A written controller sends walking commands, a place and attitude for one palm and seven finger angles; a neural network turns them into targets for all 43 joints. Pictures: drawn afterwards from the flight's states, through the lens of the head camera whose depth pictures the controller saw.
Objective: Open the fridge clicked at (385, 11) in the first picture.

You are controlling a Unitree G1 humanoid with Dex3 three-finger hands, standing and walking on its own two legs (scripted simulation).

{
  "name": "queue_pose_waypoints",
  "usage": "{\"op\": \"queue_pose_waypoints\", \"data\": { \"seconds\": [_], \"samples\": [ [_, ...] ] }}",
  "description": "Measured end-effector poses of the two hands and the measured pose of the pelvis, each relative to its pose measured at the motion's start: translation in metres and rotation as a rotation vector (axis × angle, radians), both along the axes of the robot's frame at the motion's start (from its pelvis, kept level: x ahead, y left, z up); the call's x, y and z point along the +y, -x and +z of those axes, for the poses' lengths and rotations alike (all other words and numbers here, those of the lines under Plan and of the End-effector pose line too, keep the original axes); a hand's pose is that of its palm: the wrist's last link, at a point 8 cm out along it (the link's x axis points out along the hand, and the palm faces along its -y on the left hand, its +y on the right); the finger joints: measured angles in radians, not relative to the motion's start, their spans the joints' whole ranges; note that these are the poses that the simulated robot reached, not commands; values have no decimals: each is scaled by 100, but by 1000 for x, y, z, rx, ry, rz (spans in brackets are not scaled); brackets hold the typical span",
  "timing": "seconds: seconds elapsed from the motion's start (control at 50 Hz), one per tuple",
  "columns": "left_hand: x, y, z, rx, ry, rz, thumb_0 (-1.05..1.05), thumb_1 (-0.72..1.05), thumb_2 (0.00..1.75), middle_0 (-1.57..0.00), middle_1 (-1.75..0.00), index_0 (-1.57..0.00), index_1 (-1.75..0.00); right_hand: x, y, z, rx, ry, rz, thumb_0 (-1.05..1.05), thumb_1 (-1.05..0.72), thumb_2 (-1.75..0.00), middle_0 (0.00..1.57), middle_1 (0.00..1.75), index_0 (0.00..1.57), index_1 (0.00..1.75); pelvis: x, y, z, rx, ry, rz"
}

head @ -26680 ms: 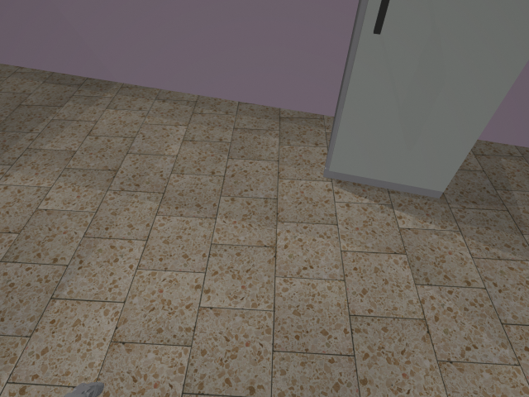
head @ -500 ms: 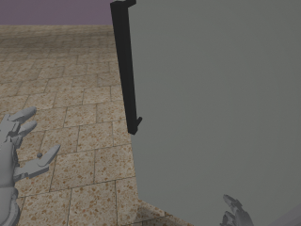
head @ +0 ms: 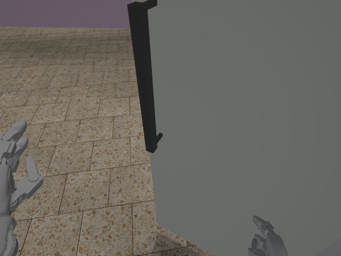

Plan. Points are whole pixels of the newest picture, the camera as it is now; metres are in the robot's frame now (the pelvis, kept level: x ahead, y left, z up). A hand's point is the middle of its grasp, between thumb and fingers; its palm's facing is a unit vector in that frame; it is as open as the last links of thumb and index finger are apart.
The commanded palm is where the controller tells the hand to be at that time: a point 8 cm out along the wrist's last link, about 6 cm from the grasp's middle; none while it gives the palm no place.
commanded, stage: draw the hand back to the body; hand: left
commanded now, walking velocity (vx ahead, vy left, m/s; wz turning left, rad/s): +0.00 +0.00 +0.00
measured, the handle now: (151, 90) +0.40 +0.11 +0.22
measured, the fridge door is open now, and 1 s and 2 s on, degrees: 66 66 66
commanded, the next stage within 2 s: step back with the hand held close in 0.02 s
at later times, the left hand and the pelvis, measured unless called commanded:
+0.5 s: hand (42, 185) +0.18 +0.27 +0.15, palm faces +0.34 -0.82 -0.47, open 7.4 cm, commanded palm +0.12 +0.31 +0.17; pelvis -0.03 +0.01 -0.01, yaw -2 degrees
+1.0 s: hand out of the picture +0.11 +0.30 +0.16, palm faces +0.45 -0.81 -0.38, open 7.4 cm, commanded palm +0.04 +0.34 +0.17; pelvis -0.10 +0.04 -0.03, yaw +1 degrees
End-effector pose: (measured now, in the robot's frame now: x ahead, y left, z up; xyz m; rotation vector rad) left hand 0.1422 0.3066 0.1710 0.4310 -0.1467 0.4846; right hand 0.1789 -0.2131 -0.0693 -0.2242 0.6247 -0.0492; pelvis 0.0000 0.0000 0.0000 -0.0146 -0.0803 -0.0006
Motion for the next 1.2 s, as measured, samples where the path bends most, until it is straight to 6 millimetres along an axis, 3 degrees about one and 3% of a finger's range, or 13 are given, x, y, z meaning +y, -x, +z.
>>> {"op": "queue_pose_waypoints", "data": {
  "seconds": [0.16, 0.28, 0.42, 0.68, 0.9, 1.02, 1.1, 1.2],
  "samples": [
    [-5, 1, 0, 9, -5, -5, 1, 89, 90, -21, -30, -21, -30, -8, 8, -4, 19, 4, -16, 1, -90, -90, 21, 30, 20, 30, -3, 1, 0, -1, 0, -1],
    [-7, -8, 14, -62, -68, -50, 1, 89, 90, -21, -30, -21, -30, -13, 16, -5, 55, 23, -49, 1, -90, -90, 21, 30, 20, 30, -2, 9, -1, 40, 7, -20],
    [-9, -12, 0, 7, -96, -150, 1, 89, 90, -21, -30, -21, -30, -16, 39, -2, 77, 33, -139, 1, -90, -90, 20, 30, 20, 30, 9, 22, -4, 71, -2, -40],
    [20, 40, 2, -73, -157, -105, 1, 89, 90, -21, -30, -21, -30, 6, 85, -11, 102, 61, -109, 1, -90, -90, 20, 30, 20, 30, 24, 60, -15, 63, 11, -15],
    [22, 72, -2, -153, -122, -84, 1, 89, 90, -21, -30, -21, -30, 20, 109, -23, 118, 53, -55, 1, -90, -90, 21, 30, 21, 30, 28, 86, -23, 58, 21, 10],
    [36, 75, -2, -198, -145, -135, 1, 89, 90, -21, -30, -21, -30, 24, 125, -14, 100, 103, -95, 1, -90, -90, 21, 30, 21, 30, 42, 98, -25, 42, 52, 13],
    [49, 83, 12, -209, -170, -134, 1, 89, 90, -21, -30, -21, -30, 32, 136, -1, 92, 95, -97, 1, -90, -90, 21, 30, 20, 30, 47, 107, -13, 61, 72, 3],
    [47, 96, 24, -208, -136, -163, 1, 89, 90, -21, -30, -21, -30, 43, 144, 12, 75, 80, -75, 1, -90, -90, 21, 30, 20, 30, 52, 118, 0, 95, 84, -29]
  ]
}}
